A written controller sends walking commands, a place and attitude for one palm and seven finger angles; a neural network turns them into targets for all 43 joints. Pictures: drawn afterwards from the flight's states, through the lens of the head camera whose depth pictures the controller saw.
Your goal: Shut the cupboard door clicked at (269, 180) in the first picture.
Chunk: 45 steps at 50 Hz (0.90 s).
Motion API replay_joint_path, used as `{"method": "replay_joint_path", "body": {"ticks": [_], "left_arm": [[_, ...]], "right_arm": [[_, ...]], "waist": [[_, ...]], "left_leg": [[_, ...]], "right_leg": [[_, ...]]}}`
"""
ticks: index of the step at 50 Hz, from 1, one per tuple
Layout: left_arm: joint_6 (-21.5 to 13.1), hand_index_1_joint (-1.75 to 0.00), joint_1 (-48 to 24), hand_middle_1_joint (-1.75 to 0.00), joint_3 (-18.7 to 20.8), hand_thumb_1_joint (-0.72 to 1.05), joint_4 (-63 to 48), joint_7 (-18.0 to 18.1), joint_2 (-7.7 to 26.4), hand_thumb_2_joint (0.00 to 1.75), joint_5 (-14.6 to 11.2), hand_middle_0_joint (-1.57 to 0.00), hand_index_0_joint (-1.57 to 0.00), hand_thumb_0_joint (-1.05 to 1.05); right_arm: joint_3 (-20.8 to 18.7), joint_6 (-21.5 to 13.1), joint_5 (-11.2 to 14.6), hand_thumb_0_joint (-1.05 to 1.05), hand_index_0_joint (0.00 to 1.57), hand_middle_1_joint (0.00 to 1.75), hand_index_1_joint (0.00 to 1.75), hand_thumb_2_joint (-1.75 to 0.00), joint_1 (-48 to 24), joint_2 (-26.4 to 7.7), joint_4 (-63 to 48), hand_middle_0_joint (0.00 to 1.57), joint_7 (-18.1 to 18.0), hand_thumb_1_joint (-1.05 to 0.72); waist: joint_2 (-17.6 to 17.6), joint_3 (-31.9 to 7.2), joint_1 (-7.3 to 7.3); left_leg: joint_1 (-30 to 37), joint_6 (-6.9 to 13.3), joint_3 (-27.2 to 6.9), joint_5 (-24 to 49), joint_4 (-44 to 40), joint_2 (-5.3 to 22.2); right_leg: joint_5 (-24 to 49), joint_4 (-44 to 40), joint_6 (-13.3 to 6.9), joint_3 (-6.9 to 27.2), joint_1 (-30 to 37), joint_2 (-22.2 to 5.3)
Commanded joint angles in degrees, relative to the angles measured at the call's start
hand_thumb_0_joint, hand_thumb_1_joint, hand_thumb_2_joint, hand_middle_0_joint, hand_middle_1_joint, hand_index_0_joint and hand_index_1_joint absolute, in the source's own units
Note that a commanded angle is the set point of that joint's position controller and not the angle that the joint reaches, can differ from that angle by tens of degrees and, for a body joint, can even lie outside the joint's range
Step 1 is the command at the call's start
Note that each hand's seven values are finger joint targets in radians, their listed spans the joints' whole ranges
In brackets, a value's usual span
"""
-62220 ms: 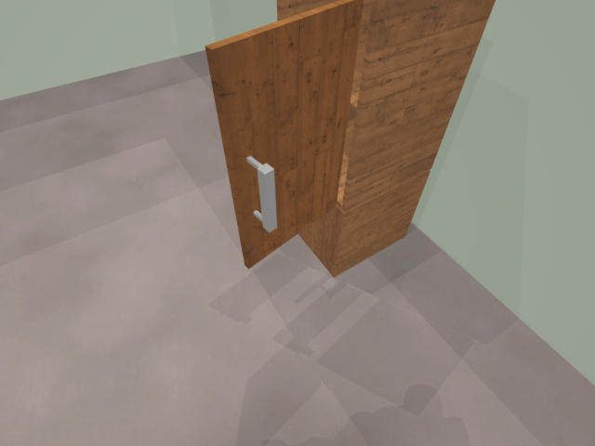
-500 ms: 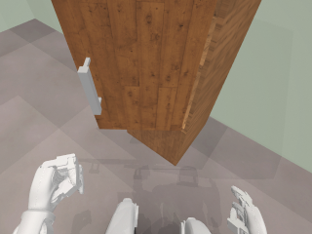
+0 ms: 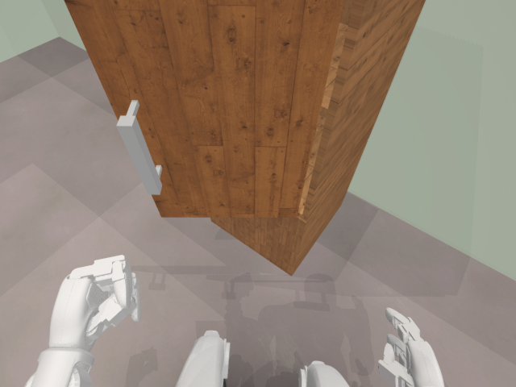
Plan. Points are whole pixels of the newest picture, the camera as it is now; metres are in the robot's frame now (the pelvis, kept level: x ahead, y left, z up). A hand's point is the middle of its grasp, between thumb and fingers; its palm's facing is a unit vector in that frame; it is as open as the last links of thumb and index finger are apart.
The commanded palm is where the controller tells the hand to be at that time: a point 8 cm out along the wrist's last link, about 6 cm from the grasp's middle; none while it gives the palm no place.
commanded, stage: bring the fist close to the handle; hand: left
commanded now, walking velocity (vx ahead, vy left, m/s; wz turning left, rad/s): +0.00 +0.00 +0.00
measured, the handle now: (145, 150) +0.49 +0.25 +0.05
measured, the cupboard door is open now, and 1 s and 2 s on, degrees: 37 37 31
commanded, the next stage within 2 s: push the door shut along its arc in 1.34 s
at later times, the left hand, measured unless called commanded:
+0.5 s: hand (139, 243) +0.31 +0.20 +0.06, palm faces +0.06 -1.00 -0.04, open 3.1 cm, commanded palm +0.29 +0.25 +0.06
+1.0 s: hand (146, 195) +0.39 +0.21 +0.06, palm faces +0.08 -1.00 -0.03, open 3.1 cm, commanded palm +0.36 +0.26 +0.06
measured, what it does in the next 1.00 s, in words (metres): stands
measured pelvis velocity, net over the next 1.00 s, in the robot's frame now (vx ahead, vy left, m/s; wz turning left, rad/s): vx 0.00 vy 0.01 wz -0.02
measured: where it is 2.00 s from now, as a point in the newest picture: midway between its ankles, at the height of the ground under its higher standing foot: outside the picture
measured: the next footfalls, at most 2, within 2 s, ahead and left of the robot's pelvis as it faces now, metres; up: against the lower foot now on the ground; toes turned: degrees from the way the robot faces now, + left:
none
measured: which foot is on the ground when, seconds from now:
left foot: down 0.00-1.00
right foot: down 0.00-1.00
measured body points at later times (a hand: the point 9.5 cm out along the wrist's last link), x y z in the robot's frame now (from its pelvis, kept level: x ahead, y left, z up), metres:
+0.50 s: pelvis +0.00 +0.01 +0.01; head +0.07 +0.02 +0.45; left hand +0.30 +0.25 +0.06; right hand +0.15 -0.24 -0.09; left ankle +0.08 +0.14 -0.62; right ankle -0.01 -0.12 -0.62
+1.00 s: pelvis +0.00 +0.01 +0.01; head +0.08 +0.02 +0.45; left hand +0.38 +0.27 +0.06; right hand +0.11 -0.25 -0.10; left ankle +0.08 +0.14 -0.62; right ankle -0.01 -0.12 -0.62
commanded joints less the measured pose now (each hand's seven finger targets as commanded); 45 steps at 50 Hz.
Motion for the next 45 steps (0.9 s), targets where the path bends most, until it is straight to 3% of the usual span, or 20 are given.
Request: {"method": "replay_joint_path", "body": {"ticks": [1, 4, 5, 9, 13, 17, 25, 27, 29, 32, 34, 37, 39, 45], "left_arm": [[-4.36, -1.50, -8.64, -1.50, 4.18, 0.90, -10.71, -0.35, 6.87, 0.90, -0.97, -1.30, -1.30, 0.00], [-4.14, -1.50, -12.69, -1.50, 6.54, 0.90, -8.62, -0.81, 9.15, 0.90, -1.43, -1.30, -1.30, 0.00], [-3.87, -1.50, -13.09, -1.50, 5.44, 0.90, -7.81, -1.23, 7.84, 0.90, -1.48, -1.30, -1.30, 0.00], [-1.85, -1.50, -16.02, -1.50, 7.08, 0.90, -5.31, -1.64, 9.63, 0.90, -1.74, -1.30, -1.30, 0.00], [-0.89, -1.50, -18.55, -1.50, 7.61, 0.90, -2.53, -1.49, 9.35, 0.90, -1.81, -1.30, -1.30, 0.00], [-1.33, -1.50, -25.11, -1.50, 5.78, 0.90, -0.11, -0.75, 8.15, 0.90, -1.06, -1.30, -1.30, 0.00], [-2.91, -1.50, -32.63, -1.50, 9.60, 0.90, 7.26, 0.06, 11.66, 0.90, -0.05, -1.30, -1.30, 0.00], [-3.17, -1.50, -35.28, -1.50, 7.92, 0.90, 8.19, -0.09, 9.96, 0.90, -0.01, -1.30, -1.30, 0.00], [-3.38, -1.50, -37.33, -1.50, 8.68, 0.90, 10.26, 0.00, 10.89, 0.90, 0.08, -1.30, -1.30, 0.00], [-3.66, -1.50, -40.48, -1.50, 8.16, 0.90, 12.67, -0.12, 10.38, 0.90, 0.35, -1.30, -1.30, 0.00], [-3.71, -1.50, -43.08, -1.50, 10.34, 0.90, 15.37, -0.13, 12.86, 0.90, 0.46, -1.30, -1.30, 0.00], [-4.14, -1.50, -48.11, -1.50, 9.26, 0.90, 17.84, -0.45, 11.88, 0.90, 1.02, -1.30, -1.30, 0.00], [-4.18, -1.50, -49.78, -1.50, 11.08, 0.90, 20.09, -0.39, 13.90, 0.90, 0.95, -1.30, -1.30, 0.00], [-4.78, -1.50, -55.91, -1.50, 11.50, 0.90, 25.42, -0.81, 14.85, 0.90, 1.87, -1.30, -1.30, 0.00]], "right_arm": [[-3.15, -3.31, -0.20, 0.00, 0.20, 0.30, 0.30, -0.90, -1.98, -7.35, -8.17, 0.20, -0.77, -0.90], [-3.05, -3.33, -0.13, 0.00, 0.20, 0.30, 0.30, -0.90, -1.45, -7.82, -7.24, 0.20, -1.15, -0.90], [-3.04, -3.36, -0.08, 0.00, 0.20, 0.30, 0.30, -0.90, -1.76, -7.74, -7.36, 0.20, -1.09, -0.90], [-2.95, -2.93, 0.11, 0.00, 0.20, 0.30, 0.30, -0.90, -1.16, -8.06, -6.82, 0.20, -1.14, -0.90], [-2.93, -2.37, 0.14, 0.00, 0.20, 0.30, 0.30, -0.90, -1.09, -8.08, -6.39, 0.20, -0.87, -0.90], [-2.91, -2.10, 0.09, 0.00, 0.20, 0.30, 0.30, -0.90, -0.99, -8.32, -5.50, 0.20, -0.67, -0.90], [-3.25, -0.88, -0.12, 0.00, 0.20, 0.30, 0.30, -0.90, -0.25, -8.98, -3.66, 0.20, -0.58, -0.90], [-3.16, -0.67, -0.09, 0.00, 0.20, 0.30, 0.30, -0.90, -0.08, -8.79, -3.46, 0.20, -0.35, -0.90], [-3.30, -0.44, -0.04, 0.00, 0.20, 0.30, 0.30, -0.90, 0.52, -9.26, -3.07, 0.20, -0.46, -0.90], [-3.35, -0.08, -0.05, 0.00, 0.20, 0.30, 0.30, -0.90, 0.75, -9.23, -2.47, 0.20, -0.28, -0.90], [-3.30, 0.26, -0.15, 0.00, 0.20, 0.30, 0.30, -0.90, 1.48, -9.64, -1.81, 0.20, -0.43, -0.90], [-3.37, 0.71, -0.04, 0.00, 0.20, 0.30, 0.30, -0.90, 1.51, -9.62, -1.25, 0.20, -0.33, -0.90], [-3.38, 0.98, -0.09, 0.00, 0.20, 0.30, 0.30, -0.90, 2.18, -9.93, -1.07, 0.20, -0.44, -0.90], [-3.53, 1.88, -0.18, 0.00, 0.20, 0.30, 0.30, -0.90, 3.29, -10.05, 0.01, 0.20, -0.10, -0.90]], "waist": [[0.00, -10.71, -1.71], [-0.27, -11.57, -1.53], [0.04, -12.42, -1.51], [0.31, -13.59, -1.16], [0.59, -14.26, -0.76], [1.18, -13.21, -2.00], [0.71, -15.20, -1.74], [2.36, -15.39, -1.89], [0.67, -15.67, -2.38], [1.70, -16.53, -2.37], [0.76, -16.13, -2.64], [2.02, -16.75, -3.13], [0.70, -17.01, -3.23], [2.59, -18.90, -3.42]], "left_leg": [[15.11, 3.72, 1.79, 4.91, -8.38, -2.96], [14.34, 3.83, 1.75, 4.54, -7.93, -2.84], [15.11, 3.81, 2.04, 5.14, -8.03, -2.98], [16.01, 3.84, 2.01, 6.68, -8.83, -2.81], [17.14, 3.57, 2.32, 7.91, -9.77, -2.88], [18.37, 3.51, 1.85, 7.06, -10.60, -2.75], [19.07, 3.37, 2.20, 7.76, -11.40, -2.60], [20.22, 3.16, 2.03, 7.63, -11.85, -2.64], [20.75, 3.31, 1.53, 7.49, -12.18, -2.38], [21.80, 3.09, 1.79, 7.89, -12.41, -2.45], [20.61, 3.27, 1.69, 7.49, -12.14, -2.39], [22.10, 2.99, 1.61, 7.17, -12.44, -2.21], [21.11, 3.19, 1.52, 6.80, -12.29, -2.26], [22.68, 2.88, 1.46, 8.91, -12.05, -2.04]], "right_leg": [[10.67, -14.26, -0.83, 1.85, -1.07, 2.07], [9.49, -14.53, -0.95, 2.52, -0.88, 2.27], [10.54, -14.53, -0.89, 2.53, -0.53, 2.02], [12.57, -14.77, -0.91, 2.38, 0.96, 2.28], [14.72, -14.85, -0.85, 2.13, 1.92, 2.02], [13.99, -14.90, -0.84, 1.33, 0.06, 2.04], [14.97, -14.94, -0.95, 1.65, 0.79, 1.98], [14.93, -14.79, -1.09, 1.31, 0.33, 1.96], [14.62, -14.89, -1.09, 0.97, -0.14, 2.32], [15.27, -15.12, -1.10, 1.09, -0.02, 2.08], [14.97, -15.24, -1.08, 1.32, -0.15, 2.29], [14.72, -15.17, -1.09, 1.22, -1.51, 2.09], [14.42, -15.35, -1.08, 1.42, -0.95, 2.31], [16.42, -14.80, -1.22, 1.41, -1.58, 2.18]]}}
